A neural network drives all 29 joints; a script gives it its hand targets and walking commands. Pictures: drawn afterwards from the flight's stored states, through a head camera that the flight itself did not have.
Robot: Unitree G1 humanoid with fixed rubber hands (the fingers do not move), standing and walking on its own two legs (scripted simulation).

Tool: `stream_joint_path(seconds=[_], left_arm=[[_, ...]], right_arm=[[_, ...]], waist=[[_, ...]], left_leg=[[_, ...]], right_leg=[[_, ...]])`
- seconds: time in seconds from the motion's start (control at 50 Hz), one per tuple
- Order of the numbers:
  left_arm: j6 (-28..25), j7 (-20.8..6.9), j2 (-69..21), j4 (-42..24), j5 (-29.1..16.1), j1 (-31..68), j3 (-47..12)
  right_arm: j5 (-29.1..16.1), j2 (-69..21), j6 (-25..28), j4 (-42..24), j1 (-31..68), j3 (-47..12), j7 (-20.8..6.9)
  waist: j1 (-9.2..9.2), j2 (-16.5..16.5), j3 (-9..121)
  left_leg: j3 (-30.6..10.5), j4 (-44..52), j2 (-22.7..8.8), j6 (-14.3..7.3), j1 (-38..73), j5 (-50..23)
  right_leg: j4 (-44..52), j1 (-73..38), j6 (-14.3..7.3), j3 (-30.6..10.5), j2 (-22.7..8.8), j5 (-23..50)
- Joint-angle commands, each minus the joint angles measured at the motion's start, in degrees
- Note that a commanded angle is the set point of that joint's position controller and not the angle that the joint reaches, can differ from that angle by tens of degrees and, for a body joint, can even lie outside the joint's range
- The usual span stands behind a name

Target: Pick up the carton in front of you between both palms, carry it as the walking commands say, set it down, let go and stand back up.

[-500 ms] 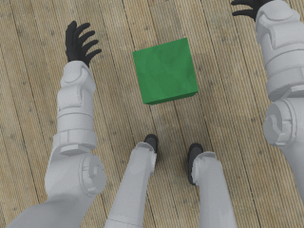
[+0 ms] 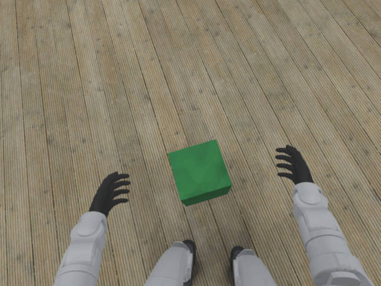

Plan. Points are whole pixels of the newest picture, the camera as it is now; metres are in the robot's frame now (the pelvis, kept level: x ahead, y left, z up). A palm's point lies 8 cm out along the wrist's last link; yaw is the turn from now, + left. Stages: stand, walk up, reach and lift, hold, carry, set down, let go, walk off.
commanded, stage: let go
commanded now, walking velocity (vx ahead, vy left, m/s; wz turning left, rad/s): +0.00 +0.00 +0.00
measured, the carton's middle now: (200, 175) +0.45 +0.06 -0.61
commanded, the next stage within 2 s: stand in 0.90 s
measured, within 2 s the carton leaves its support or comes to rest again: neither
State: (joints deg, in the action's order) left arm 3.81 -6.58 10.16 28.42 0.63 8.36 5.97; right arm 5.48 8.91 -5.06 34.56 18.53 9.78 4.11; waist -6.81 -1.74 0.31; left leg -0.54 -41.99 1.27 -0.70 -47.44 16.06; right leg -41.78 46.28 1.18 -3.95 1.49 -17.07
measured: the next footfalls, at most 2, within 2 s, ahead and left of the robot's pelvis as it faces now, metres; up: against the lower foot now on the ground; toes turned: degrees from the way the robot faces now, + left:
none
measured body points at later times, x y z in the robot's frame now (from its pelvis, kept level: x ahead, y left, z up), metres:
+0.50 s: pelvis +0.06 -0.03 +0.04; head +0.10 -0.02 +0.48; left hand +0.23 +0.21 -0.04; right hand +0.25 -0.26 -0.04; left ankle +0.03 +0.11 -0.70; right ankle +0.02 -0.13 -0.70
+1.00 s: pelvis +0.02 -0.01 +0.03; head +0.02 +0.00 +0.48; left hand +0.19 +0.24 -0.04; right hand +0.19 -0.25 -0.05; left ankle +0.03 +0.11 -0.70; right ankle +0.02 -0.13 -0.70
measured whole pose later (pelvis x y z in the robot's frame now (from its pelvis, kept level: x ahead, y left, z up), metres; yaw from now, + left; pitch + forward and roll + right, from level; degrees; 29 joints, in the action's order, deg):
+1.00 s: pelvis +0.02 -0.01 +0.03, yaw +2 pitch -4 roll +0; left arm 9.1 0.1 14.6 26.0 1.8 -11.4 1.1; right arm 2.1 12.8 -4.5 30.9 -12.6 1.3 -0.7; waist -0.3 1.2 -3.0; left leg -2.7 -29.2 1.8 -0.3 -9.9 15.5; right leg -29.0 8.2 0.3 -2.0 0.5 -17.1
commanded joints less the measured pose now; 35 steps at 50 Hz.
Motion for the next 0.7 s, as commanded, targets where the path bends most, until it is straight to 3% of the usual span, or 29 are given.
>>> stream_joint_path(seconds=[0.0,0.08,0.16,0.26,0.38,0.46,0.56,0.58,0.62,0.68], left_arm=[[-2.51,1.54,4.69,-9.95,-2.29,-7.72,-3.20],[-2.48,2.34,4.65,-11.43,-2.63,-14.44,-4.82],[-2.46,2.68,5.57,-12.58,-3.06,-17.18,-4.62],[-2.34,2.48,6.70,-10.50,-2.91,-19.85,-3.95],[-1.39,2.76,8.25,-8.88,-1.39,-22.26,-2.59],[-0.57,2.91,8.27,-8.22,-0.61,-22.11,-1.93],[1.00,2.70,8.25,-8.23,-0.02,-20.34,-1.58],[3.90,4.06,9.52,-9.90,1.20,-19.22,-1.52],[4.96,4.83,9.43,-10.37,1.07,-19.27,-2.04],[5.81,5.15,8.84,-10.92,0.90,-18.57,-2.39]], right_arm=[[-1.47,5.84,3.89,-6.36,-3.01,-0.53,-1.07],[-1.95,6.55,4.81,-6.15,-11.32,-0.73,-1.73],[-2.36,6.09,4.91,-7.27,-17.97,-2.05,-2.54],[-3.25,6.42,4.56,-9.95,-23.53,-3.89,-3.86],[-5.03,7.15,3.50,-13.16,-29.54,-5.84,-5.75],[-6.62,7.14,2.66,-14.73,-30.33,-6.99,-6.87],[-7.45,7.27,0.92,-15.87,-29.11,-7.53,-7.58],[-7.79,7.34,2.36,-10.64,-32.18,-7.14,-6.36],[-7.52,7.88,2.57,-11.62,-31.96,-7.49,-5.47],[-6.69,8.53,2.45,-13.93,-29.10,-7.33,-5.20]], waist=[[0.46,-1.75,23.61],[1.56,-1.89,18.72],[3.50,1.14,14.41],[5.23,4.25,10.52],[5.81,3.74,7.80],[5.42,2.20,4.77],[5.21,1.48,1.35],[5.78,2.17,1.45],[6.12,3.95,1.37],[6.21,4.02,1.71]], left_leg=[[-2.19,6.95,-0.75,3.61,34.72,-20.60],[-2.82,9.19,-0.72,4.09,38.86,-27.03],[-2.70,12.01,-0.16,3.70,39.56,-29.38],[-1.58,15.15,0.95,2.88,38.78,-27.96],[-0.55,17.60,1.92,2.26,39.72,-26.10],[-0.02,18.54,2.31,2.00,39.69,-23.32],[0.51,18.84,2.39,1.66,39.97,-17.35],[1.08,17.54,3.80,1.74,38.28,-14.78],[0.76,17.33,3.81,1.55,38.04,-12.78],[0.90,16.92,3.65,1.50,39.08,-11.27]], right_leg=[[7.19,-12.26,-1.86,4.64,2.64,2.56],[10.47,-16.65,-1.95,4.54,2.72,6.37],[13.77,-25.55,-1.22,3.72,2.26,12.75],[16.19,-35.13,-0.20,2.39,1.20,21.79],[18.04,-41.82,0.40,1.38,0.37,28.45],[19.16,-42.82,0.65,0.92,-0.11,28.77],[19.97,-41.98,0.77,1.00,-0.42,23.91],[18.85,-42.72,0.22,0.97,-0.69,26.99],[18.19,-42.60,0.42,0.90,-1.08,27.45],[17.78,-41.80,0.18,1.38,-0.74,24.49]])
